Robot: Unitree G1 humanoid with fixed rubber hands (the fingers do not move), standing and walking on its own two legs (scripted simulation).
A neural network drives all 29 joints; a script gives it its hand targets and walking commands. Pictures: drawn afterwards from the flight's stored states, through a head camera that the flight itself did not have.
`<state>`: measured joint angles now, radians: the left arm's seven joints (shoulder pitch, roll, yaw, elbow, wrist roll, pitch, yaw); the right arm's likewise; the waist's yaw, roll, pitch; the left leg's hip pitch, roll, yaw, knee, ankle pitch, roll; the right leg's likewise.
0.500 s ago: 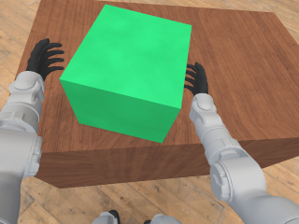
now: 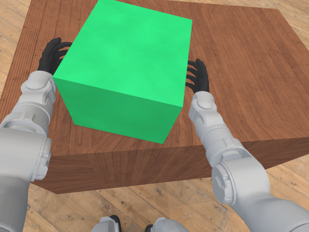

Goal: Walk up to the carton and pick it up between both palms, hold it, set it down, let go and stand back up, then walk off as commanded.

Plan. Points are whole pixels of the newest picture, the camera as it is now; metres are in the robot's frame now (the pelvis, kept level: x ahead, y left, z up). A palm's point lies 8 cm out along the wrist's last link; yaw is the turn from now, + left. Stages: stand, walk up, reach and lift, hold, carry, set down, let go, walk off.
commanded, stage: reach and lift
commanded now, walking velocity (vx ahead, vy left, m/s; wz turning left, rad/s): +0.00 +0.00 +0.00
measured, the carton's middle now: (132, 72) +0.53 -0.01 +0.02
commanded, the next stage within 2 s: none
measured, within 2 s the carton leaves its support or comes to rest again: neither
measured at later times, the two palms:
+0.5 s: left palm (50, 69) +0.49 +0.19 +0.08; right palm (198, 91) +0.42 -0.17 +0.07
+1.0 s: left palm (52, 71) +0.50 +0.19 +0.07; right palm (196, 95) +0.41 -0.16 +0.07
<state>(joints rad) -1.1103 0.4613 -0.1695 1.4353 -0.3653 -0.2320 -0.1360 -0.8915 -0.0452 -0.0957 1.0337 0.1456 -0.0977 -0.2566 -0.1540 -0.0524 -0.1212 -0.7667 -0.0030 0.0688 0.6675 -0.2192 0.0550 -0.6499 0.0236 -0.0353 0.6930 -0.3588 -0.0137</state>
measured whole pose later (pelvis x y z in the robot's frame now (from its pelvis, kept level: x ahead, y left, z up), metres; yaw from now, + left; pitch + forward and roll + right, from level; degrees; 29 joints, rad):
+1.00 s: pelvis +0.01 +0.03 +0.01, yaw +0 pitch +19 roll -4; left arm -1.12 0.33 0.21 1.44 0.08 -0.31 -0.16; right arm -0.84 0.07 -0.56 1.03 -0.18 -0.25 -0.21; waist -0.15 -0.05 -0.13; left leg -0.77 0.00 0.05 0.66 -0.22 0.06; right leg -0.60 0.03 -0.06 0.57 -0.31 0.01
